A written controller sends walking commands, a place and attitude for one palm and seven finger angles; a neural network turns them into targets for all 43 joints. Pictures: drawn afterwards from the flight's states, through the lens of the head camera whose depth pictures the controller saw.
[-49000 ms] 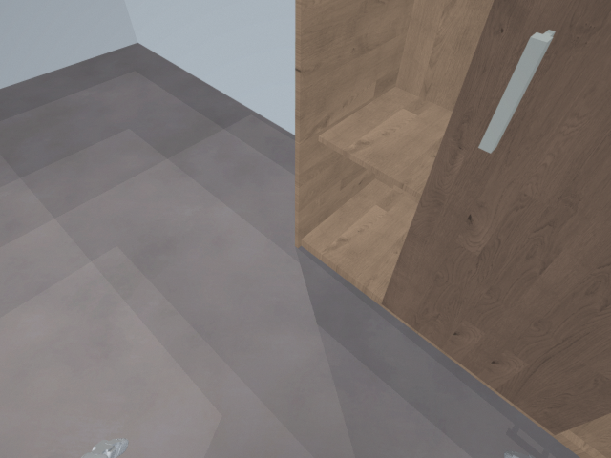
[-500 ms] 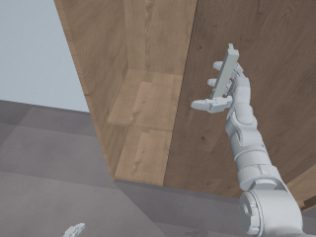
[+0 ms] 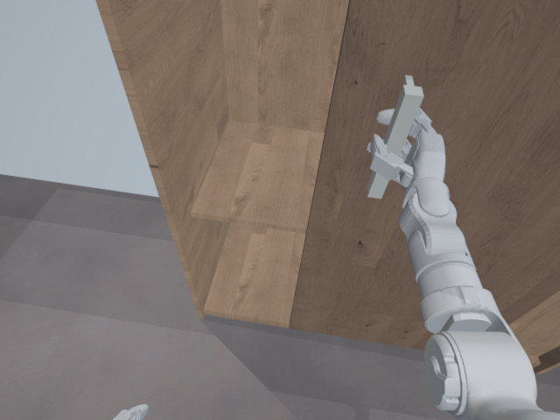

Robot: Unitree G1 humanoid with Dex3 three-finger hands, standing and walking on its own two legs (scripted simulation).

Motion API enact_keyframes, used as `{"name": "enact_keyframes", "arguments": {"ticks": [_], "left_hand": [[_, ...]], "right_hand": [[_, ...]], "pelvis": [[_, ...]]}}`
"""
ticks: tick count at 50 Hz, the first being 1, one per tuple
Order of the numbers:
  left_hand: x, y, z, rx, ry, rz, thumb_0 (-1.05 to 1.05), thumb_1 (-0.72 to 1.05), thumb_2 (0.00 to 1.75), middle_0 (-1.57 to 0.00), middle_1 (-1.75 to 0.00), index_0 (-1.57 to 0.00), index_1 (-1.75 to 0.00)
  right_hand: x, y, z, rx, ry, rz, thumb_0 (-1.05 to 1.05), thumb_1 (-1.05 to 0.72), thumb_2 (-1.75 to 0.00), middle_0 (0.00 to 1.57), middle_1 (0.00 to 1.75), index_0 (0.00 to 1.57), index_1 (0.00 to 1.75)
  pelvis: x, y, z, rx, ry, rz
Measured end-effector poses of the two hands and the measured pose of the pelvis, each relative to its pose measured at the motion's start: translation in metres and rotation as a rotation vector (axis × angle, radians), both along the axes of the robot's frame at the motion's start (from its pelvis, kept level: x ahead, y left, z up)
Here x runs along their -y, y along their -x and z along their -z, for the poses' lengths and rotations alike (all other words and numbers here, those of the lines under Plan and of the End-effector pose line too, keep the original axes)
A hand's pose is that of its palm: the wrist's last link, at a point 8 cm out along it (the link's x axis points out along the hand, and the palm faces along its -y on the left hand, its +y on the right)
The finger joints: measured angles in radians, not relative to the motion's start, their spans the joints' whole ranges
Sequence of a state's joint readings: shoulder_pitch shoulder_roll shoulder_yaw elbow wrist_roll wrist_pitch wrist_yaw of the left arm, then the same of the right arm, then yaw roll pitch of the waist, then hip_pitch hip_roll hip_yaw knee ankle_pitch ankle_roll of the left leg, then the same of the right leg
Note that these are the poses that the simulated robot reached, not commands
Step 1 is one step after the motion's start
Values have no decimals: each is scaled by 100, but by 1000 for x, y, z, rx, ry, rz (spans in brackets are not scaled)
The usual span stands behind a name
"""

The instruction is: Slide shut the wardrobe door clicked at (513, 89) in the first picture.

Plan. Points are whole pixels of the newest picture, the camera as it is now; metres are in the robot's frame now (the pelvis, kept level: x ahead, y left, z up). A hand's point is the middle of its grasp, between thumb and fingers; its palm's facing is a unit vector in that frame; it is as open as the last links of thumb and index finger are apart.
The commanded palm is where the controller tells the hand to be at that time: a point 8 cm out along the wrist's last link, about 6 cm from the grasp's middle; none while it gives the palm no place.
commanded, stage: grip the handle and tug to test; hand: right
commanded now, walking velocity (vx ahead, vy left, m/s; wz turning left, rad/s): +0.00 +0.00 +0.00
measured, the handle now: (390, 141) +0.50 -0.10 +0.16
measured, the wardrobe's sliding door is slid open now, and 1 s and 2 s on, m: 0.32 0.32 0.32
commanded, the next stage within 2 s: tug the door sideways, standing still in 0.76 s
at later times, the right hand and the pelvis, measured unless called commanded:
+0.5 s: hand (379, 156) +0.45 -0.08 +0.16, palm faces +0.04 +1.00 +0.00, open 5.8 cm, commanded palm +0.41 -0.13 +0.16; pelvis +0.00 +0.01 +0.00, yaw +0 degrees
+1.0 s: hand (379, 156) +0.45 -0.08 +0.16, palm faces +0.04 +1.00 +0.00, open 5.9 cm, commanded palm +0.43 -0.12 +0.16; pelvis +0.04 +0.01 +0.00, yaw -1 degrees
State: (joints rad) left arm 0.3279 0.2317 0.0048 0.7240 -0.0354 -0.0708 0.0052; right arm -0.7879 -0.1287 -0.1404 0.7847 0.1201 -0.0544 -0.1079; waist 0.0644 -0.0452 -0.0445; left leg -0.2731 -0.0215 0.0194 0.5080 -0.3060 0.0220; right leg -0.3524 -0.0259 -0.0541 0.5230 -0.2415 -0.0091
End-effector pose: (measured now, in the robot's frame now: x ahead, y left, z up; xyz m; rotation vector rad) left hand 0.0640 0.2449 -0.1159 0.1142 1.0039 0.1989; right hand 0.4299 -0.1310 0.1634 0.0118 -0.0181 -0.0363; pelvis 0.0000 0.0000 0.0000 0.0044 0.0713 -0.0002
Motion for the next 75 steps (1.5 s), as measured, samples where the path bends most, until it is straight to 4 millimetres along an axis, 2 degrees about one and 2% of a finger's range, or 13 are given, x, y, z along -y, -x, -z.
{"name": "enact_keyframes", "arguments": {"ticks": [2, 18, 29, 36, 47, 55, 62, 75], "left_hand": [[0, 0, -1, 2, 0, -1, 1, 90, 90, -20, -30, -20, -30], [-6, -5, -2, 17, -4, 7, 1, 90, 90, -20, -30, -20, -30], [-6, -15, -4, 42, 10, -2, 1, 90, 90, -20, -30, -20, -30], [-7, -35, -9, 74, 18, -3, 1, 90, 90, -20, -30, -20, -30], [-7, -85, -17, 123, 14, 35, 1, 90, 90, -20, -30, -20, -30], [-3, -107, -14, 104, -1, 108, 1, 91, 90, -20, -30, -20, -30], [6, -98, -7, 91, 25, 128, 1, 91, 90, -20, -30, -20, -30], [11, -39, 8, -14, 44, 125, 1, 91, 90, -20, -30, -20, -30]], "right_hand": [[-1, 0, 0, 0, 2, 0, 0, -68, -80, 41, 137, 40, 136], [-2, 1, 0, 1, 8, 7, 0, -69, -80, 39, 140, 38, 138], [-2, 1, 0, 7, 6, 3, 0, -71, -78, 37, 140, 36, 139], [-3, 2, 1, 13, -1, 1, 0, -72, -76, 34, 140, 33, 139], [-3, 3, 0, 9, 5, -2, 0, -73, -76, 32, 140, 32, 139], [-3, 3, -2, -16, 17, 28, 0, -69, -81, 36, 140, 36, 139], [-6, 4, -2, -25, 34, 58, 0, -71, -82, 35, 139, 33, 139], [-9, 5, -2, -12, 60, 66, -1, -75, -80, 32, 140, 25, 140]], "pelvis": [[-1, 0, 0, 1, 0, 0], [-4, 1, 0, 0, 1, 4], [-6, -8, -1, 1, 4, -10], [-7, -19, -3, 1, 8, -19], [-10, -41, -4, 2, 11, -10], [-12, -37, -2, 1, 9, 34], [-11, -27, -1, 3, 11, 48], [-6, -8, 2, 0, 2, 60]]}}
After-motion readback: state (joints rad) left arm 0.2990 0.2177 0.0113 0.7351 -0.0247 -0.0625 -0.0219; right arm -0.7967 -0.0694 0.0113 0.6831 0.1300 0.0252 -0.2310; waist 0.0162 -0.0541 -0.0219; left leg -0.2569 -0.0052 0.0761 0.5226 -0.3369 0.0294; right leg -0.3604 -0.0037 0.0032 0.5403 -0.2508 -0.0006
